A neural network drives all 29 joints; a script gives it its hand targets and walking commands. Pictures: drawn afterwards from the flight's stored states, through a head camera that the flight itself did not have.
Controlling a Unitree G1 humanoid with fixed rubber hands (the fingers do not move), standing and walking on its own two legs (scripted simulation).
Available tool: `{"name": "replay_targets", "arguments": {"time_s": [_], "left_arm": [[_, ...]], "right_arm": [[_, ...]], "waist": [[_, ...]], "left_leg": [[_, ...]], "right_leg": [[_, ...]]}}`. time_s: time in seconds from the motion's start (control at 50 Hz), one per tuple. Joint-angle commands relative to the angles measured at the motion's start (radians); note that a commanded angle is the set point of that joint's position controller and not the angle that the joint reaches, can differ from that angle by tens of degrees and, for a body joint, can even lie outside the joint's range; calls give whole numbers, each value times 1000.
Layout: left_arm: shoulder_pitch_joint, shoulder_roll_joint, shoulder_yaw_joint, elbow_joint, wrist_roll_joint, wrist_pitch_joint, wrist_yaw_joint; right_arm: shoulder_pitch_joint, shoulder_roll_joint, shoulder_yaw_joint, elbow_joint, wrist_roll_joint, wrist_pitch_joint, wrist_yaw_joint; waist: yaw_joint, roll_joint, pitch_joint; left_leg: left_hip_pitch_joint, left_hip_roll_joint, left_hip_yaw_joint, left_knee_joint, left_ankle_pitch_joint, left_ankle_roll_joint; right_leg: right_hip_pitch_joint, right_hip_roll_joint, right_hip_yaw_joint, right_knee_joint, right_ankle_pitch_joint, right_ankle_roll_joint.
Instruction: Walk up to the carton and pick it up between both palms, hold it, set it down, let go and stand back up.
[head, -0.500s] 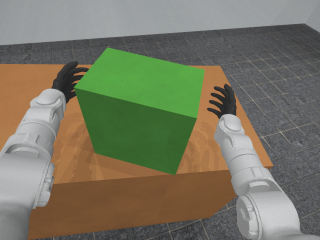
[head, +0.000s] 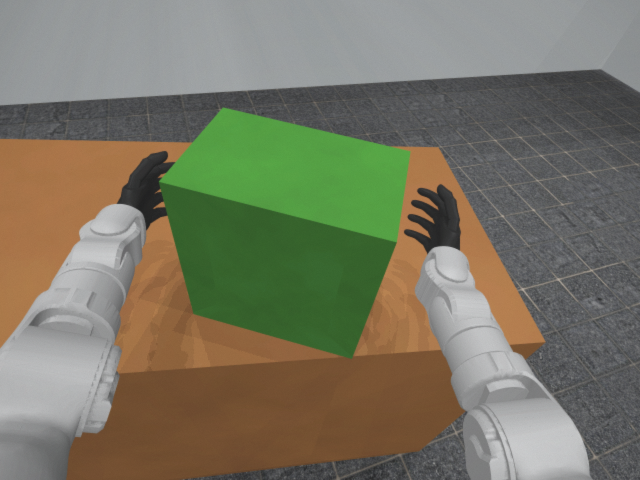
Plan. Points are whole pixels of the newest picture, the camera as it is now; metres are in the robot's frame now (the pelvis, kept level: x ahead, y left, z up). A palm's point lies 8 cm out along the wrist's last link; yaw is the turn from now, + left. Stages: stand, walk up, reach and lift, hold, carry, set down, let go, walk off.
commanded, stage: reach and lift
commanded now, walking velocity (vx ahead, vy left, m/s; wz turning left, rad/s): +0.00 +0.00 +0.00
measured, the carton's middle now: (291, 240) +0.44 -0.01 +0.06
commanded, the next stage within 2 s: none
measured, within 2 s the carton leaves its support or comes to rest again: leaves its support in 1.54 s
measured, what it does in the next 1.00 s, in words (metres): stands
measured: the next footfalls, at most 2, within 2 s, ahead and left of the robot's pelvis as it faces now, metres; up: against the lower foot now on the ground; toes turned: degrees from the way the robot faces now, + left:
none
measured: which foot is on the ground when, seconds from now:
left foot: down 0.00-1.00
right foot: down 0.00-1.00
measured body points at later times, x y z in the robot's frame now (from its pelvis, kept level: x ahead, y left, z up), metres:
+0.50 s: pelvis +0.01 +0.00 +0.00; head +0.04 +0.04 +0.45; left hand +0.48 +0.16 +0.10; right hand +0.40 -0.19 +0.10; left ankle -0.02 +0.11 -0.74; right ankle +0.02 -0.13 -0.74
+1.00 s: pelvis +0.00 +0.00 +0.00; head +0.04 +0.05 +0.45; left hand +0.48 +0.16 +0.10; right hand +0.40 -0.19 +0.10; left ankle -0.02 +0.11 -0.74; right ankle +0.02 -0.13 -0.74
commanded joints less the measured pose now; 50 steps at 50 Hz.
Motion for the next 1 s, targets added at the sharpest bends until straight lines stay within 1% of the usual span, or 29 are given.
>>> {"name": "replay_targets", "arguments": {"time_s": [0.0, 0.04, 0.08, 0.12, 0.14, 0.16, 0.18, 0.26, 0.28, 0.3, 0.32, 0.34, 0.4, 0.44, 0.48, 0.54, 0.62, 0.68, 0.7, 0.72, 0.74, 0.78, 0.8, 0.86, 0.88, 0.92, 0.94, 0.96, 0.98], "left_arm": [[-586, -1, 42, -179, 5, -59, 26], [-596, -2, 54, -214, 30, -67, 42], [-600, -9, 70, -182, 43, -61, 47], [-575, -23, 87, -201, 71, -54, 51], [-563, -37, 91, -229, 81, -52, 57], [-577, -22, 120, -196, 96, -48, 53], [-555, -46, 107, -232, 96, -50, 57], [-545, -60, 126, -255, 104, -55, 49], [-534, -64, 139, -262, 113, -51, 51], [-536, -71, 142, -270, 118, -52, 49], [-527, -79, 141, -319, 129, -53, 50], [-528, -78, 156, -298, 137, -46, 47], [-524, -103, 157, -368, 144, -48, 47], [-502, -104, 167, -344, 159, -40, 40], [-532, -103, 167, -353, 157, -40, 44], [-542, -111, 182, -323, 159, -47, 35], [-555, -135, 156, -338, 161, -49, 40], [-565, -148, 166, -304, 166, -50, 35], [-574, -157, 162, -273, 173, -51, 31], [-610, -145, 169, -292, 181, -54, 32], [-575, -158, 169, -240, 175, -58, 27], [-603, -155, 160, -248, 168, -68, 29], [-599, -154, 173, -238, 183, -63, 25], [-569, -198, 178, -293, 202, -74, 26], [-576, -179, 198, -236, 208, -70, 20], [-568, -188, 200, -261, 224, -80, 13], [-550, -196, 208, -229, 239, -78, 8], [-566, -219, 195, -243, 244, -88, 6], [-539, -218, 212, -231, 256, -88, -1]], "right_arm": [[-547, -34, -44, -127, -79, -38, -6], [-552, -20, -76, -134, -97, -44, -7], [-559, -1, -87, -97, -124, -38, -9], [-525, -12, -106, -81, -156, -45, -16], [-518, -4, -102, -75, -147, -51, -20], [-524, 6, -100, -60, -150, -48, -20], [-502, 4, -103, -59, -145, -53, -19], [-493, 37, -67, -110, -133, -68, -19], [-489, 38, -52, -121, -120, -74, -16], [-482, 40, -58, -97, -121, -73, -20], [-472, 28, -62, -109, -124, -88, -22], [-467, 37, -58, -98, -124, -85, -22], [-447, 38, -54, -129, -119, -106, -23], [-423, 60, -44, -105, -119, -104, -26], [-459, 54, -74, -124, -130, -103, -30], [-482, 78, -56, -146, -130, -98, -24], [-475, 71, -89, -116, -160, -103, -25], [-507, 88, -90, -117, -165, -94, -13], [-524, 93, -97, -99, -178, -90, -12], [-532, 90, -112, -99, -193, -87, -8], [-540, 97, -112, -98, -192, -85, -2], [-570, 93, -144, -99, -212, -86, -2], [-545, 111, -139, -89, -224, -85, -4], [-518, 125, -139, -100, -238, -107, 10], [-530, 124, -151, -75, -249, -100, 11], [-503, 136, -163, -63, -270, -109, 9], [-503, 152, -160, -46, -264, -113, 11], [-520, 158, -159, -48, -269, -123, 19], [-492, 155, -170, -39, -289, -133, 17]], "waist": [[-104, 132, -499], [-97, 149, -538], [-103, 146, -514], [-106, 148, -518], [-111, 163, -530], [-103, 145, -506], [-103, 181, -526], [-86, 155, -553], [-69, 165, -559], [-89, 163, -555], [-91, 188, -588], [-82, 174, -583], [-84, 195, -620], [-74, 185, -573], [-84, 181, -580], [-66, 154, -565], [-96, 188, -570], [-77, 170, -530], [-91, 160, -495], [-87, 163, -515], [-75, 150, -488], [-83, 146, -504], [-93, 138, -486], [-84, 183, -520], [-78, 158, -493], [-93, 167, -485], [-81, 162, -477], [-88, 190, -492], [-91, 180, -478]], "left_leg": [[130, -17, 58, 2, 201, -43], [131, -15, 55, 3, 188, -47], [125, -17, 58, 3, 165, -42], [149, -12, 55, -6, 198, -52], [178, -11, 53, 4, 239, -56], [160, -14, 58, 3, 238, -56], [193, -11, 59, 5, 284, -65], [186, -14, 60, 18, 329, -61], [187, -17, 60, 23, 364, -61], [201, -16, 61, 29, 386, -65], [232, -10, 56, 36, 443, -81], [232, -13, 60, 45, 453, -79], [276, -10, 56, 60, 536, -93], [286, -12, 58, 59, 521, -91], [256, -14, 58, 53, 471, -86], [225, -18, 64, 41, 430, -70], [257, -9, 60, 43, 418, -85], [227, -12, 60, 27, 361, -67], [217, -10, 66, 18, 341, -65], [198, -11, 64, 9, 299, -64], [187, -10, 68, 6, 286, -57], [165, -12, 67, -2, 255, -59], [165, -14, 73, -9, 255, -49], [201, -12, 70, -7, 313, -66], [179, -17, 74, -4, 281, -63], [179, -18, 79, -7, 284, -62], [183, -19, 80, -8, 305, -62], [204, -17, 75, -7, 313, -68], [213, -17, 75, -4, 354, -74]], "right_leg": [[219, 9, -31, 63, 221, -14], [219, 7, -35, 73, 214, -14], [203, 2, -36, 72, 200, -11], [235, 10, -39, 66, 238, -11], [234, 13, -39, 73, 279, -10], [249, 10, -38, 75, 273, -7], [263, 12, -40, 77, 311, -16], [302, 8, -30, 87, 371, -11], [309, 8, -28, 90, 409, -11], [319, 8, -31, 91, 430, -9], [317, 14, -37, 93, 461, -13], [317, 19, -33, 92, 459, -8], [315, 22, -38, 97, 510, -12], [317, 20, -37, 88, 490, -11], [313, 15, -31, 82, 457, -11], [330, 9, -27, 87, 446, -5], [284, 14, -43, 82, 413, -17], [292, 7, -43, 75, 351, -22], [289, 8, -47, 70, 341, -23], [299, 6, -40, 76, 307, -24], [300, 2, -40, 73, 292, -24], [304, -3, -41, 74, 274, -26], [319, -4, -40, 68, 295, -22], [341, -1, -48, 79, 342, -26], [338, -4, -42, 73, 309, -22], [358, -9, -41, 79, 344, -21], [374, -10, -42, 75, 352, -19], [366, -12, -42, 69, 355, -24], [390, -8, -45, 76, 400, -21]]}}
